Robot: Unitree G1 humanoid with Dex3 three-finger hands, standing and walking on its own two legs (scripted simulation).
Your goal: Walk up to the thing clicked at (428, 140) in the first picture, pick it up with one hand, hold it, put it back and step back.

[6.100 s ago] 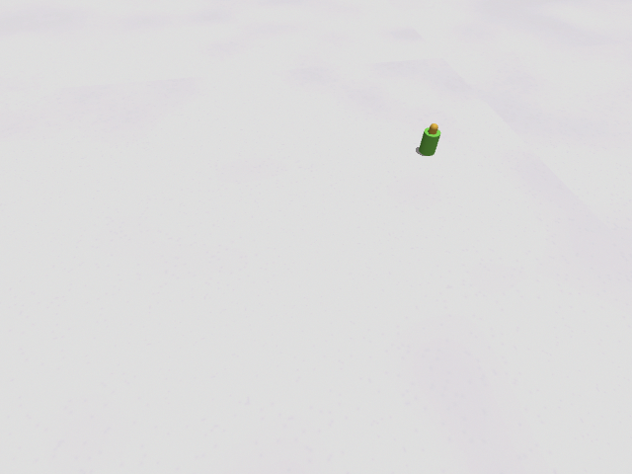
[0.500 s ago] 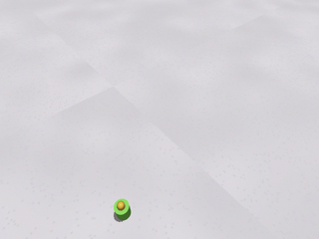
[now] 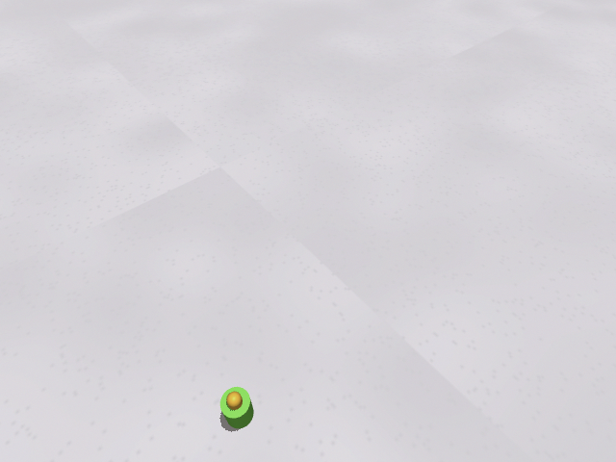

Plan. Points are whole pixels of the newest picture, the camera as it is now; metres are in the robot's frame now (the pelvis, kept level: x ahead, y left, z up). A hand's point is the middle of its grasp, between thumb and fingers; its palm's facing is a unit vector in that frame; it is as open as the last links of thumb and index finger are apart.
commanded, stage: stand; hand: left
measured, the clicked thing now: (236, 405) +0.38 +0.18 -0.70
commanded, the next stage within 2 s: go down in 1.98 s
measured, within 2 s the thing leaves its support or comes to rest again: neither
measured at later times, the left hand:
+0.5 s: hand out of the picture +0.08 +0.25 -0.16, palm faces -0.02 -0.94 -0.33, open 7.4 cm
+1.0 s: hand out of the picture +0.07 +0.25 -0.16, palm faces +0.00 -0.94 -0.33, open 7.4 cm
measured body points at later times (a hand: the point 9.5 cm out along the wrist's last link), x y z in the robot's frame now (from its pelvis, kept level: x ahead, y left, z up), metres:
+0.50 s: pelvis +0.01 +0.00 +0.00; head +0.01 +0.00 +0.45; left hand +0.08 +0.30 -0.13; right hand +0.09 -0.30 -0.13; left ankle +0.00 +0.12 -0.75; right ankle +0.01 -0.13 -0.75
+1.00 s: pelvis +0.00 +0.00 +0.00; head +0.01 +0.00 +0.45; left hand +0.07 +0.30 -0.13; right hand +0.08 -0.30 -0.13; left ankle +0.00 +0.13 -0.75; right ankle +0.01 -0.13 -0.75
